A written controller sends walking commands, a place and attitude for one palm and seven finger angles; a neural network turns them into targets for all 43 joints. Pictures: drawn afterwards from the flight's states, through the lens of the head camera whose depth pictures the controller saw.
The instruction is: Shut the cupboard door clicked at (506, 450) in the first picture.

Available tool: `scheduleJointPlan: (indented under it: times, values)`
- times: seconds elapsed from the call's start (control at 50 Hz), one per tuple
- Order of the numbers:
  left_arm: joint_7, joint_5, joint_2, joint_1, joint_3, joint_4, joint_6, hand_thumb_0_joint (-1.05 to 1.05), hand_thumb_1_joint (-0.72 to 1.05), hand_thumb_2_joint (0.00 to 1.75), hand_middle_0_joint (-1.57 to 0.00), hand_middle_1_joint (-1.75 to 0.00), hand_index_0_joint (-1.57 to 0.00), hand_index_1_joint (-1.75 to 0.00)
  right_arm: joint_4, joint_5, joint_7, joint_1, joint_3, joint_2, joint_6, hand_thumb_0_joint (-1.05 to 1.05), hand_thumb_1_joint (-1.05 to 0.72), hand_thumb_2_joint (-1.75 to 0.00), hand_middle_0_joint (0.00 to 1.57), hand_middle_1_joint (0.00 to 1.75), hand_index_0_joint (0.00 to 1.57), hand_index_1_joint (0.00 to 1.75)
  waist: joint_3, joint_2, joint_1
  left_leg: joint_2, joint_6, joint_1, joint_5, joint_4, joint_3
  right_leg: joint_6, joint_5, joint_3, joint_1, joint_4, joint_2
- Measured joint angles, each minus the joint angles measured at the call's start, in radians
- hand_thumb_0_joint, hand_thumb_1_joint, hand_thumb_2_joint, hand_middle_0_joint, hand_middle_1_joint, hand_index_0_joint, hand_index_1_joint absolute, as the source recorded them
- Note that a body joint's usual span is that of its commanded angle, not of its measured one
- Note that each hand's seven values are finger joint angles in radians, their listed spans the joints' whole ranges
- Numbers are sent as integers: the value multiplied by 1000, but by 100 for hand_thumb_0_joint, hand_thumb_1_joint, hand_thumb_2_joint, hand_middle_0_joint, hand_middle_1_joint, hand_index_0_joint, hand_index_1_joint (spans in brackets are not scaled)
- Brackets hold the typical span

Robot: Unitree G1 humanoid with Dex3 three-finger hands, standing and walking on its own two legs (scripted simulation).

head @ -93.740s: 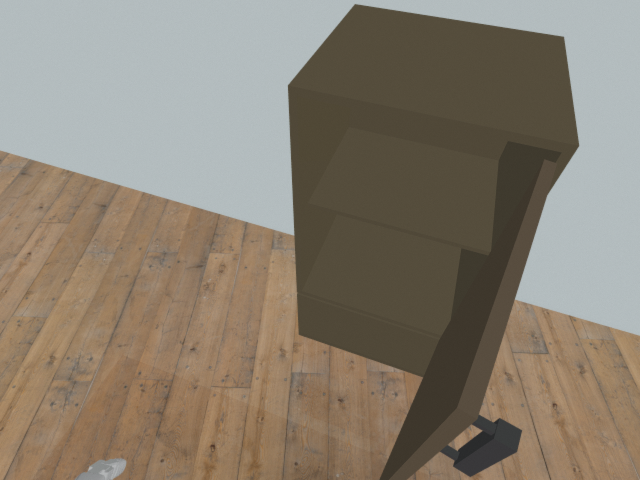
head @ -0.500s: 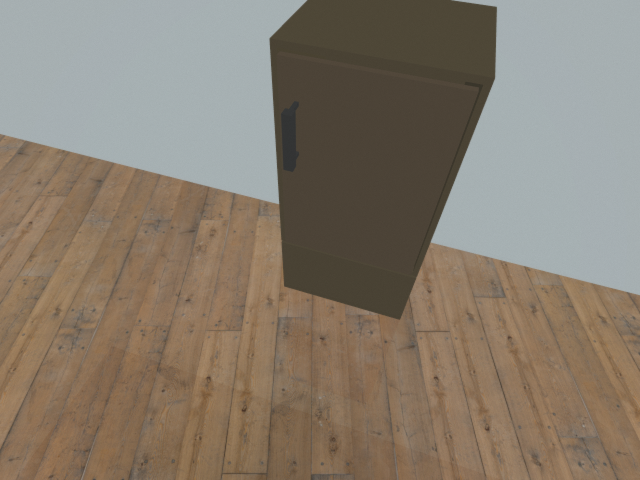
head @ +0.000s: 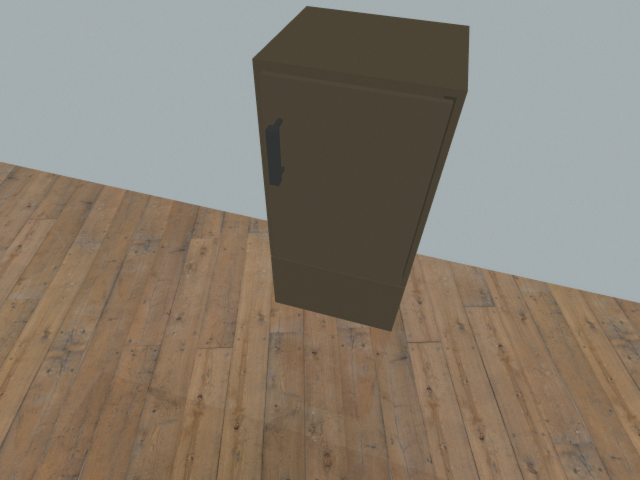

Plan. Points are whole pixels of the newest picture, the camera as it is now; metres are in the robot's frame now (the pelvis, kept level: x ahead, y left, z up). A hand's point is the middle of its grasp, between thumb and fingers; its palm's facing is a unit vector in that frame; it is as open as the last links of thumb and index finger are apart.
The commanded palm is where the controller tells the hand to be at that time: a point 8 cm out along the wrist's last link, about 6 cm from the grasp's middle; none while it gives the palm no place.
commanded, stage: let the arm hang, fingers relaxed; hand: left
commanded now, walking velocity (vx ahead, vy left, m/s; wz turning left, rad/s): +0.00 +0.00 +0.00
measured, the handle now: (277, 152) +0.82 +0.14 -0.05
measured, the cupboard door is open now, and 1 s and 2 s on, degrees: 0 0 0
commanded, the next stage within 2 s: look to check the result in 0.02 s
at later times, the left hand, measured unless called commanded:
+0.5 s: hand out of the picture -0.01 +0.16 -0.17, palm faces +0.05 -0.98 -0.17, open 7.4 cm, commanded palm none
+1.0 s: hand out of the picture +0.01 +0.16 -0.17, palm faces +0.04 -0.98 -0.17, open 7.4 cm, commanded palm none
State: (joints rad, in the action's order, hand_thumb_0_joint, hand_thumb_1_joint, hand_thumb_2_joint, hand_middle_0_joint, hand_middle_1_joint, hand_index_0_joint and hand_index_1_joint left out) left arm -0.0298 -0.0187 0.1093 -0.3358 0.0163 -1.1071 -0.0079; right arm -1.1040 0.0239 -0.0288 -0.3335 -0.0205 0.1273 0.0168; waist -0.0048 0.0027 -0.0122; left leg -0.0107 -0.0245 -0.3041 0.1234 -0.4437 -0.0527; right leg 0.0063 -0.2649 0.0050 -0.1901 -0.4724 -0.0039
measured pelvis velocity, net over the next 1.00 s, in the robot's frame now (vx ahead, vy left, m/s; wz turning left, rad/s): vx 0.03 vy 0.00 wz -0.01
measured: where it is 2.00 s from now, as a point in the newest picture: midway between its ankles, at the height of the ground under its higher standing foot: outside the picture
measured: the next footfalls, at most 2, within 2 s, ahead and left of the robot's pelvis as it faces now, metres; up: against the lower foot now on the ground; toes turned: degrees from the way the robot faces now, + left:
none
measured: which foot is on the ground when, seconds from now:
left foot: down 0.00-1.00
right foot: down 0.00-1.00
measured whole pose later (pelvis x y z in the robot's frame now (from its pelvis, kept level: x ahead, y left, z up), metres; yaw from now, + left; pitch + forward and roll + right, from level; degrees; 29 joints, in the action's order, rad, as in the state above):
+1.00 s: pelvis +0.03 +0.00 +0.00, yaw +0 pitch -2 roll +0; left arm -0.03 -0.01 0.14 -0.31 0.01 -1.14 0.00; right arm -1.13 0.02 -0.03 -0.27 0.00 0.14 0.00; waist 0.04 0.01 0.00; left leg -0.01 -0.02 -0.22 0.16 -0.40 -0.06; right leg 0.00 -0.28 0.00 -0.09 -0.39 -0.01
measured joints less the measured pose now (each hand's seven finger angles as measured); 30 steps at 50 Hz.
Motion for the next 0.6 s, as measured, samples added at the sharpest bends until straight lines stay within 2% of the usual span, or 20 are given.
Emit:
scheduleJointPlan:
  times: [0.26,0.6]
  values:
    - [-4,7,18,-3,1,-27,3,1,91,90,-20,-30,-20,-30,-13,-5,-4,15,8,-1,-6,1,-90,-90,20,29,20,30,38,0,3,-6,8,29,7,15,2,-6,1,1,36,31,7]
    - [-4,7,18,9,-5,-31,8,1,91,90,-20,-30,-20,-30,-16,-7,-5,61,11,12,-11,1,-91,-90,20,29,20,30,43,4,12,-3,8,59,20,30,-3,-4,-4,-4,69,57,3]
